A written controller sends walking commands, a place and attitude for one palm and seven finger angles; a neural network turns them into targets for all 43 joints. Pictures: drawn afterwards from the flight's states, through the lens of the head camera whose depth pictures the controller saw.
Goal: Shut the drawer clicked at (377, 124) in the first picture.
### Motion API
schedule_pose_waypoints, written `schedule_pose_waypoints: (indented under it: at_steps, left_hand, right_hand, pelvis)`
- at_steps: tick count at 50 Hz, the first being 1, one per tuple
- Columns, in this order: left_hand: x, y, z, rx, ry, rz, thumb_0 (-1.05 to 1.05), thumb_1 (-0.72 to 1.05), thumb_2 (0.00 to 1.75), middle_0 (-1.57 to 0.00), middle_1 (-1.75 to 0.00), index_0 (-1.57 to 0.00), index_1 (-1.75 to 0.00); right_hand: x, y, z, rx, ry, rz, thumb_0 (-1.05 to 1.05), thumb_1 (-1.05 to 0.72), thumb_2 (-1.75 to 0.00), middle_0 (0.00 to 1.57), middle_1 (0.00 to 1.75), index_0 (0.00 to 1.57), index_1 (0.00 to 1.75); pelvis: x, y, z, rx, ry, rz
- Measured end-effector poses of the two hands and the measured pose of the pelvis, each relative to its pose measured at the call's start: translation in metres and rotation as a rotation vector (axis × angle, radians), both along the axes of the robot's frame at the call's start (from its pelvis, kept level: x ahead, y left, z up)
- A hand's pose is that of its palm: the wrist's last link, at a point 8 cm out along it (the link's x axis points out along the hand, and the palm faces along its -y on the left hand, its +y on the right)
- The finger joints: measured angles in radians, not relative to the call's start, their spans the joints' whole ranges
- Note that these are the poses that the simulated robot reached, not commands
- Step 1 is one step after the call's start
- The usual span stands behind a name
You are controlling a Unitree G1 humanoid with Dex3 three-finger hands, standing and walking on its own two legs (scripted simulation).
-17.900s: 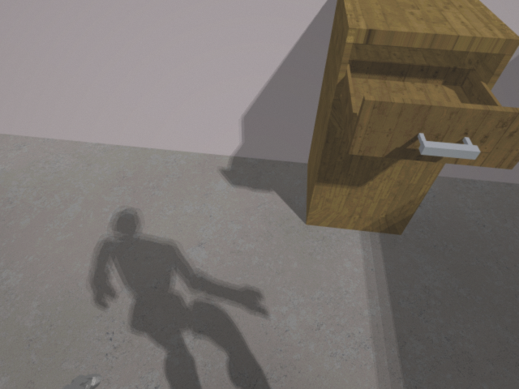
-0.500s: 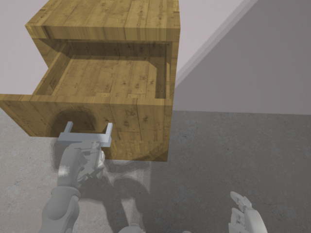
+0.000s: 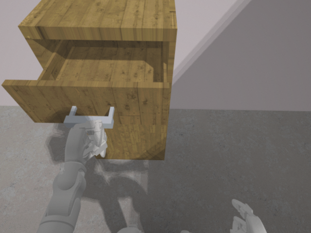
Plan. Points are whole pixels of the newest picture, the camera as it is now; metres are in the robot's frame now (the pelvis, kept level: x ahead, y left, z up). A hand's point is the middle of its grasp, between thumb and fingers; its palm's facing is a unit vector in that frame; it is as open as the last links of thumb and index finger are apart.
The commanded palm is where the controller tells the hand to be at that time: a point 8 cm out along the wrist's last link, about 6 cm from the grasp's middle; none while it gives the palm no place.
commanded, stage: push the drawer shut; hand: left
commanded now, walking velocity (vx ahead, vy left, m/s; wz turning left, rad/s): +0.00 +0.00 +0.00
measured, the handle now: (91, 115) +0.40 +0.19 +0.07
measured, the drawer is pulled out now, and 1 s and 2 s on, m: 0.20 0.07 0.00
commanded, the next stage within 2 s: pull the fist back off the drawer in 1.92 s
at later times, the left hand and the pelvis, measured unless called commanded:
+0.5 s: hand (109, 117) +0.40 +0.14 +0.06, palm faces +0.00 -1.00 -0.04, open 2.9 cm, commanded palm +0.38 +0.20 +0.07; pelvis -0.01 +0.00 +0.00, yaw -1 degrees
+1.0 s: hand (110, 104) +0.45 +0.14 +0.06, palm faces +0.02 -1.00 -0.03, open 3.0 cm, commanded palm +0.43 +0.19 +0.07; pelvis -0.01 +0.01 -0.01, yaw -1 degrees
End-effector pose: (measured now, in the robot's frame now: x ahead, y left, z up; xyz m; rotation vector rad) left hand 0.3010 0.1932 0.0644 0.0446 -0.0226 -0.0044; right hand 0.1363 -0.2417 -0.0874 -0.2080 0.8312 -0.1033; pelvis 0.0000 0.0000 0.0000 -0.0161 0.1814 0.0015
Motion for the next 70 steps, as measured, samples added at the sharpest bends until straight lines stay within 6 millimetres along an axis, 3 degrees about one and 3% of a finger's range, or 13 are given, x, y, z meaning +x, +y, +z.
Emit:
schedule_pose_waypoints:
  at_steps: [14, 29, 38, 55, 70]
  left_hand:
    - [0.039, -0.001, -0.001, 0.002, 0.004, 0.007, -0.04, 0.83, 0.93, -1.40, -1.60, -1.40, -1.60]
    - [0.088, 0.003, 0.000, -0.010, 0.022, 0.003, -0.03, 0.80, 0.89, -1.40, -1.60, -1.40, -1.60]
    - [0.102, 0.004, 0.000, -0.016, 0.009, 0.010, -0.01, 0.80, 0.88, -1.40, -1.60, -1.40, -1.60]
    - [0.131, 0.002, 0.002, -0.013, 0.012, 0.033, 0.00, 0.79, 0.90, -1.40, -1.60, -1.40, -1.60]
    - [0.171, 0.001, 0.004, -0.013, 0.024, 0.031, 0.02, 0.79, 0.90, -1.40, -1.60, -1.40, -1.60]
  right_hand:
    - [-0.024, 0.000, -0.010, -0.002, 0.085, -0.027, 0.01, -0.91, -0.90, 0.20, 0.30, 0.20, 0.30]
    - [-0.070, -0.009, -0.014, -0.015, 0.206, -0.105, 0.01, -0.91, -0.90, 0.20, 0.30, 0.20, 0.30]
    - [-0.090, -0.012, -0.017, -0.016, 0.271, -0.136, 0.01, -0.91, -0.90, 0.20, 0.30, 0.20, 0.30]
    - [-0.110, -0.007, -0.026, -0.015, 0.330, -0.146, 0.01, -0.91, -0.90, 0.20, 0.30, 0.20, 0.30]
    - [-0.159, -0.010, -0.026, -0.043, 0.445, -0.204, 0.00, -0.91, -0.90, 0.20, 0.30, 0.20, 0.30]
  pelvis:
    - [-0.006, 0.002, -0.001, -0.003, 0.014, 0.003]
    - [-0.005, 0.003, -0.001, -0.004, 0.040, -0.018]
    - [-0.002, 0.005, -0.002, -0.005, 0.057, -0.026]
    - [-0.010, 0.007, -0.009, -0.012, 0.087, -0.018]
    - [-0.013, 0.007, -0.015, -0.022, 0.139, -0.026]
